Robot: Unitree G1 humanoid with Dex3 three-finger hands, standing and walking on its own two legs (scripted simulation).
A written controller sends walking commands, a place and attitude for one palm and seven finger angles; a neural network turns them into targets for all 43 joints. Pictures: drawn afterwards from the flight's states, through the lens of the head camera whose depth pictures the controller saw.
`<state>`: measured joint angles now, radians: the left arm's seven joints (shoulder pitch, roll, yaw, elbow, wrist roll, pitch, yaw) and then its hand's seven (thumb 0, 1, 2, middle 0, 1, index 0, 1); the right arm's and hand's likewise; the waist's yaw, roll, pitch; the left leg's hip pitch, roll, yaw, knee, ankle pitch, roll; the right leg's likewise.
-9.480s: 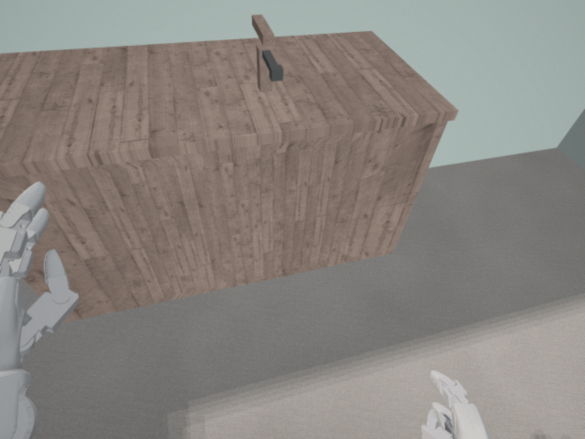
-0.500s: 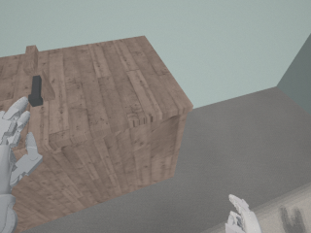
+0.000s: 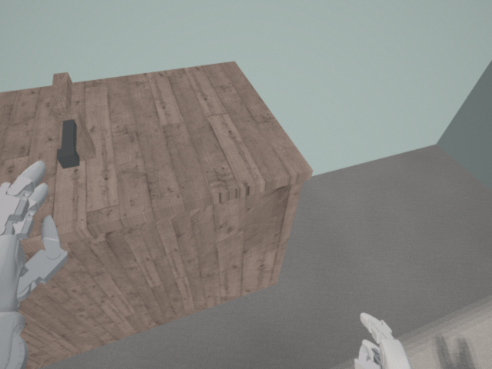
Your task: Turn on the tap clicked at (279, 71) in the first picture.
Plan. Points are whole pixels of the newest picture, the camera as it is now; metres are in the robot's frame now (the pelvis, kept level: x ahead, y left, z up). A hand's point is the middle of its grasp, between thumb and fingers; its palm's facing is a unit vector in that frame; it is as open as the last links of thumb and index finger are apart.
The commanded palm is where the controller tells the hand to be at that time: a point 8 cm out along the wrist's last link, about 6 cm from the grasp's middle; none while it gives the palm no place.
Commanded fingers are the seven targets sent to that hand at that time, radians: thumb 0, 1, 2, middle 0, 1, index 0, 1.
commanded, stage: shuffle to correct the standing spot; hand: left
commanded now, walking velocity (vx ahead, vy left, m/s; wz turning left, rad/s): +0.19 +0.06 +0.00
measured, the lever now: (68, 157) +0.43 +0.37 +0.09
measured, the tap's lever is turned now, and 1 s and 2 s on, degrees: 0 0 0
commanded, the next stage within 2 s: come to a stop and stand still in 0.58 s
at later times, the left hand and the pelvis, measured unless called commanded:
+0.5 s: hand (83, 202) +0.29 +0.26 +0.15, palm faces +0.39 -0.83 -0.39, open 7.4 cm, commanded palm +0.24 +0.29 +0.17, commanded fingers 0.00 0.90 0.90 -0.20 -0.30 -0.20 -0.30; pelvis +0.08 +0.01 -0.02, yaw +0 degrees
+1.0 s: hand (90, 156) +0.37 +0.28 +0.16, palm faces +0.47 -0.83 -0.31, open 7.4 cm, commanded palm +0.32 +0.31 +0.17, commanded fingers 0.00 0.90 0.90 -0.20 -0.30 -0.20 -0.30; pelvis +0.16 +0.03 -0.01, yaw +0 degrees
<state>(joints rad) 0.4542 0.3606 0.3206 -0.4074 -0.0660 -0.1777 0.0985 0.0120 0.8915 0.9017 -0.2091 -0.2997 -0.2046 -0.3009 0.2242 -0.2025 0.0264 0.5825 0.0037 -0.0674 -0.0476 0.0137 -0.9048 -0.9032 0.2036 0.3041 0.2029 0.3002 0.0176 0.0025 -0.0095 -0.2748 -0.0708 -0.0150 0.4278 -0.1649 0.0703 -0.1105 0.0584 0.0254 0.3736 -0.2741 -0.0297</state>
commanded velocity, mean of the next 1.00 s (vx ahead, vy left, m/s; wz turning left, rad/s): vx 0.07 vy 0.04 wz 0.00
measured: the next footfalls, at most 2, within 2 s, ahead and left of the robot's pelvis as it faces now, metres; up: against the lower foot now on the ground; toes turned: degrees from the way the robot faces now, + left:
left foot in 0.54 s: +0.16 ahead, +0.13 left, +0.00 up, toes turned +3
right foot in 0.88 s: +0.22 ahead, -0.08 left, +0.00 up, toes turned +2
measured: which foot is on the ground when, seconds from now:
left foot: down 0.00-0.32, up 0.34-0.52, down 0.54-1.00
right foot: down 0.00-0.56, up 0.58-0.86, down 0.88-1.00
